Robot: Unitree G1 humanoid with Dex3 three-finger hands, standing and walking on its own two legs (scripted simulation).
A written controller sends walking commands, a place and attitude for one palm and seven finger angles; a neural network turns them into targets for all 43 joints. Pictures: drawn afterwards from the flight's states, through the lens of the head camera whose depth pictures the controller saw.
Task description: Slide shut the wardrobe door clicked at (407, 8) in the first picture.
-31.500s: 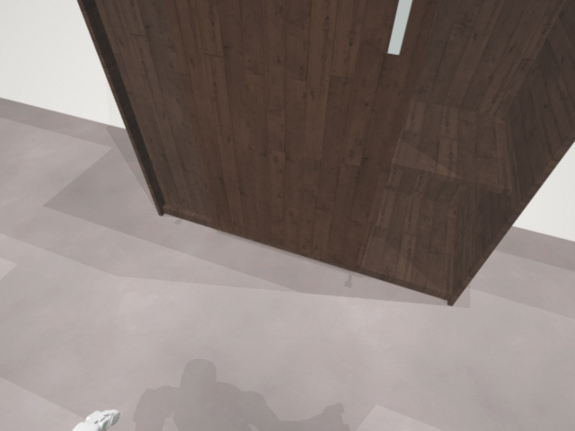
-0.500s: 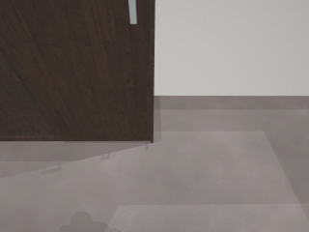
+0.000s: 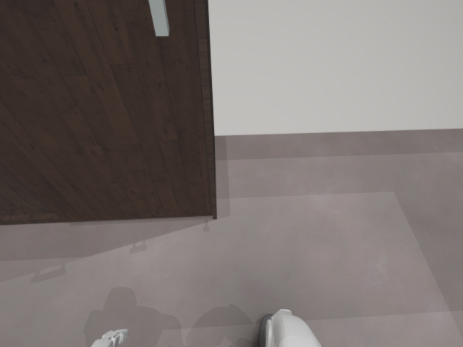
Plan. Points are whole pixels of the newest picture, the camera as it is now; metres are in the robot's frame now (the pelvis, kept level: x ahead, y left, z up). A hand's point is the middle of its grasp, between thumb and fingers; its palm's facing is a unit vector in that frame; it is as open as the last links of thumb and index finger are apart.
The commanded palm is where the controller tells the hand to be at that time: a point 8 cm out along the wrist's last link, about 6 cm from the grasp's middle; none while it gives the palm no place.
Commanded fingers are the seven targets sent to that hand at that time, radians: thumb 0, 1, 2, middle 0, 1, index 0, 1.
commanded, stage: take the last steps up to it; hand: left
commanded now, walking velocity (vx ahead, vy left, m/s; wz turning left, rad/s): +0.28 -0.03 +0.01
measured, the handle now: out of the picture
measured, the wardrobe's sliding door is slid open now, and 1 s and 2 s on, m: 0.00 0.00 0.00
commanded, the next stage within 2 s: come to a stop and stand still in 0.30 s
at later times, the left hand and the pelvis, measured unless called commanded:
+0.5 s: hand (157, 293) +0.24 +0.16 -0.16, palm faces +0.06 -0.98 -0.17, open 7.3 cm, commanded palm none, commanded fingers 0.00 0.90 0.90 -0.20 -0.30 -0.20 -0.30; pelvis +0.18 -0.03 +0.01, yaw +3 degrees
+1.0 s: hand (149, 300) +0.23 +0.18 -0.17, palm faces +0.06 -0.97 -0.23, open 7.4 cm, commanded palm none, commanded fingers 0.00 0.90 0.90 -0.20 -0.30 -0.20 -0.30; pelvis +0.18 -0.01 +0.00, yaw +1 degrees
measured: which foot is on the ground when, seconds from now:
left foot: down 0.00-0.04, up 0.06-0.30, down 0.32-0.58, up 0.60-0.86, down 0.88-1.00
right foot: up 0.00-0.02, down 0.04-1.00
